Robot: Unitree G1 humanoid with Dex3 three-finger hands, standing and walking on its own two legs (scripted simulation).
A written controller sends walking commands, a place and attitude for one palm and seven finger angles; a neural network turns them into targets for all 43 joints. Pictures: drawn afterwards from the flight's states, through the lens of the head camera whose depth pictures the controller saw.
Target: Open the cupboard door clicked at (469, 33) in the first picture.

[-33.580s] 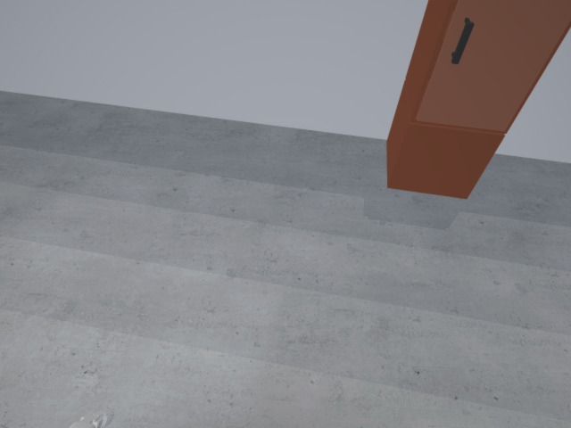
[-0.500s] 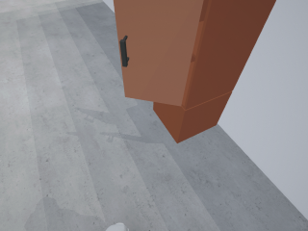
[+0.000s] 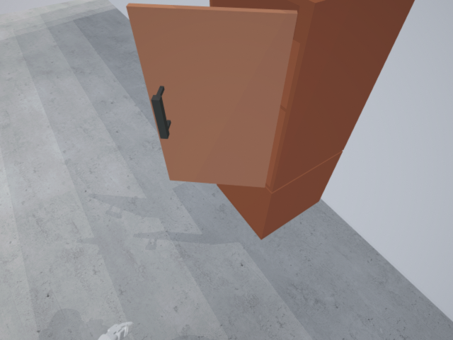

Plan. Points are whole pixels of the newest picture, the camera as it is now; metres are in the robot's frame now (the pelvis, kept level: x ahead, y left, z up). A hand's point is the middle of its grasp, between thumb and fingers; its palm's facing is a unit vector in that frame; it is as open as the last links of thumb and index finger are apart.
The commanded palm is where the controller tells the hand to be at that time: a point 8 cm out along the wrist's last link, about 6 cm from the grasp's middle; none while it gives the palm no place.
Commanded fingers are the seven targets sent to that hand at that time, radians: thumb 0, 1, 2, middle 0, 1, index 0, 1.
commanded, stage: come to a stop and stand still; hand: left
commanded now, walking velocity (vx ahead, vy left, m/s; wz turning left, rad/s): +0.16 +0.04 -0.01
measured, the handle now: (162, 113) +0.66 +0.20 +0.00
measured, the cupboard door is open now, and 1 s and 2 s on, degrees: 51 51 51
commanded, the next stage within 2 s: look again from close up in 1.62 s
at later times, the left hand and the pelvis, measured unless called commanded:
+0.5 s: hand out of the picture +0.14 +0.22 -0.16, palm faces +0.03 -0.96 -0.28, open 7.4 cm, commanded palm none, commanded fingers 0.00 0.90 0.90 -0.20 -0.30 -0.20 -0.30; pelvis +0.08 +0.01 +0.01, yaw -1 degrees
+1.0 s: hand out of the picture +0.11 +0.21 -0.16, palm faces +0.01 -0.96 -0.26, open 7.4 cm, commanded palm none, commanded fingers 0.00 0.90 0.90 -0.20 -0.30 -0.20 -0.30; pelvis +0.07 +0.02 +0.00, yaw +0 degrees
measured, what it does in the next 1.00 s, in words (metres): steps on the spot: left foot, then right foot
